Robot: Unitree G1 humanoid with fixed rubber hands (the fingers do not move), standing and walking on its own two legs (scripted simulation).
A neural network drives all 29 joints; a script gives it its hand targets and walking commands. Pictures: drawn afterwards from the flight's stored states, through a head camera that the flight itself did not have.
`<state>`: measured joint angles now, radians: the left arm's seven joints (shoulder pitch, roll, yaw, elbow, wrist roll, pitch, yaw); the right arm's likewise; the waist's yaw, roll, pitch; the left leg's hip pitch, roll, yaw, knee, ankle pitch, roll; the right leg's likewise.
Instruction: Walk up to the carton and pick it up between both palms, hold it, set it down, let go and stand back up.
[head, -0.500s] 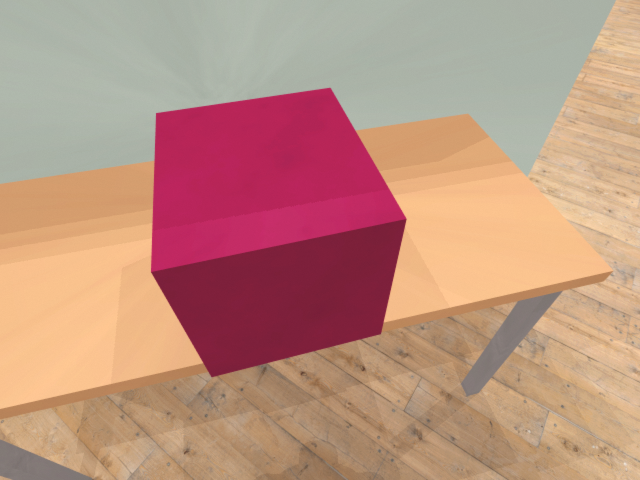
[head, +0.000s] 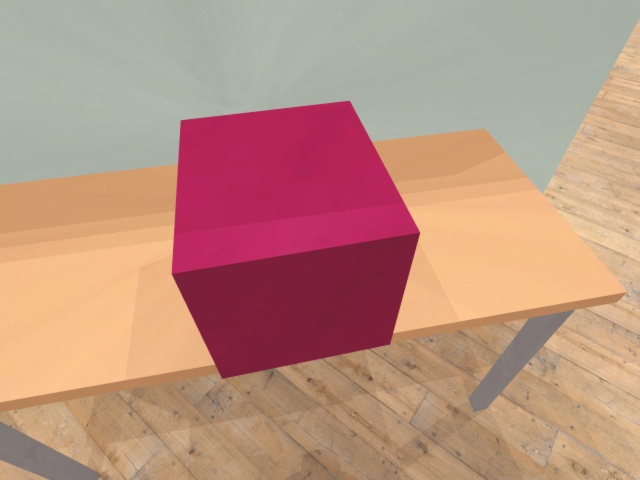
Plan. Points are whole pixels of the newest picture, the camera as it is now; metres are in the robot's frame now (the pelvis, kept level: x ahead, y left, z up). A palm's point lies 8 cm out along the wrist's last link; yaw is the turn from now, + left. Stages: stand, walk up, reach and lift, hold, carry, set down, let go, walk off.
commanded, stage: reach and lift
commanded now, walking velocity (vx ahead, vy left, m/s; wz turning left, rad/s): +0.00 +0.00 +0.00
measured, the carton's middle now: (288, 235) +0.47 +0.04 +0.03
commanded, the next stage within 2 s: none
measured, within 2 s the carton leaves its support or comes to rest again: neither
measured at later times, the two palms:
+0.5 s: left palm out of the picture +0.11 +0.25 -0.11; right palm out of the picture +0.12 -0.23 -0.12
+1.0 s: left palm out of the picture +0.13 +0.25 -0.08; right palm out of the picture +0.13 -0.23 -0.07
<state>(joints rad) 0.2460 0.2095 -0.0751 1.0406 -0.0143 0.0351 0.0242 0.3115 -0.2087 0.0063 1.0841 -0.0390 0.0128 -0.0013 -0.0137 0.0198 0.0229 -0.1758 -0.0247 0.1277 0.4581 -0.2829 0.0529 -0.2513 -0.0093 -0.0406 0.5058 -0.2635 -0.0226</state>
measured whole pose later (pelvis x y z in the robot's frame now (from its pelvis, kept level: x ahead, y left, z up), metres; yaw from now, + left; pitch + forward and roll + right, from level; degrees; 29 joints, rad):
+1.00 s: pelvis +0.00 -0.02 +0.00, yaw +2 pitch -3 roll +0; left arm 0.24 0.29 0.05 0.46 -0.05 0.15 -0.01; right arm 0.29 -0.13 -0.02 0.56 0.06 -0.07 0.01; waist 0.02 -0.03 0.08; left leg -0.12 0.01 0.10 0.42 -0.25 0.03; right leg -0.15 0.02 -0.08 0.40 -0.20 -0.04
